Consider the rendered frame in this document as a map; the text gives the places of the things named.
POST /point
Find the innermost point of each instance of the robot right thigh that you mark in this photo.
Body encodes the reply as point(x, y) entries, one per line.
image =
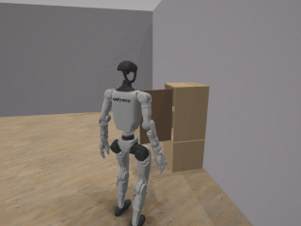
point(143, 156)

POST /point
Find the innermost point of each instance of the right robot forearm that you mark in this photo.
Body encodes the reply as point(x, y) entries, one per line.
point(153, 138)

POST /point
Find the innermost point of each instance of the robot left hand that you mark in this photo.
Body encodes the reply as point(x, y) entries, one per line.
point(106, 147)

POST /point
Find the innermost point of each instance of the left robot upper arm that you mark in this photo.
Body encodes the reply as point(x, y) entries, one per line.
point(107, 104)

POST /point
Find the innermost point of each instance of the cupboard door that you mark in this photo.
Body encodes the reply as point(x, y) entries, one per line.
point(161, 114)

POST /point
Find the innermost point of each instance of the robot thigh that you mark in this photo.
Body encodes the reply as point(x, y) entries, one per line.
point(123, 159)
point(143, 156)

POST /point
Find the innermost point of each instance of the left robot forearm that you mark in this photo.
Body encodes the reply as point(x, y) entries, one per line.
point(103, 131)

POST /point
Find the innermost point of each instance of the robot left thigh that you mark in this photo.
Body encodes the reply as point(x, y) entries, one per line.
point(123, 159)

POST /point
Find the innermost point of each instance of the robot right hand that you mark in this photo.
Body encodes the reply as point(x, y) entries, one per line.
point(160, 160)

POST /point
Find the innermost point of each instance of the right robot upper arm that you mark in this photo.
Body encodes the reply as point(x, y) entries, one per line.
point(145, 99)

